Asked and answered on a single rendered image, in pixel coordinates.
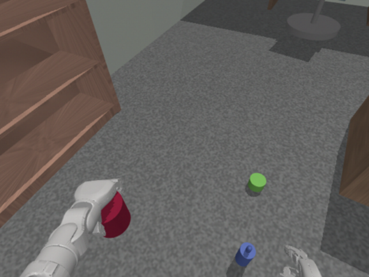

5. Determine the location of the left robot hand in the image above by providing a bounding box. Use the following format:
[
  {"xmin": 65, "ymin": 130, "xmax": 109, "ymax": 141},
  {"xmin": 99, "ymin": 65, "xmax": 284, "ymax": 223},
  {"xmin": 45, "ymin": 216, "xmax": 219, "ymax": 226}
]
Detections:
[{"xmin": 74, "ymin": 178, "xmax": 124, "ymax": 237}]

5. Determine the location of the bookshelf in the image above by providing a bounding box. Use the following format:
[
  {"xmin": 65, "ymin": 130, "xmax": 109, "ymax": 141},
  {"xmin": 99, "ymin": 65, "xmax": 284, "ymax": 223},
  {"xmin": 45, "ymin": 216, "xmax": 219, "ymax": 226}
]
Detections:
[{"xmin": 0, "ymin": 0, "xmax": 121, "ymax": 228}]

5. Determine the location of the office chair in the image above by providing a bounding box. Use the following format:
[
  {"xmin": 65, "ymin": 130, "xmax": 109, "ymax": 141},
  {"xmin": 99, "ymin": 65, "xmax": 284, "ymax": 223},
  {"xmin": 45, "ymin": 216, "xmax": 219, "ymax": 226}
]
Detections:
[{"xmin": 285, "ymin": 0, "xmax": 346, "ymax": 40}]

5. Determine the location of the right robot hand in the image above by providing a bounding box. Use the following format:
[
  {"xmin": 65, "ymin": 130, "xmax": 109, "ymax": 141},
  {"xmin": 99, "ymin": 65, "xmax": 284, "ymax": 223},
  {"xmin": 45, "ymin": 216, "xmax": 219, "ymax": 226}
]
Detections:
[{"xmin": 280, "ymin": 245, "xmax": 322, "ymax": 277}]

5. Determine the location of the left robot arm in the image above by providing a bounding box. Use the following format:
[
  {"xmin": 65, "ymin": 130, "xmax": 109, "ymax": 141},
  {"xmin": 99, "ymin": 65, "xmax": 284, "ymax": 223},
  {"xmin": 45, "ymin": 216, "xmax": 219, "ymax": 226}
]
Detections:
[{"xmin": 20, "ymin": 199, "xmax": 101, "ymax": 277}]

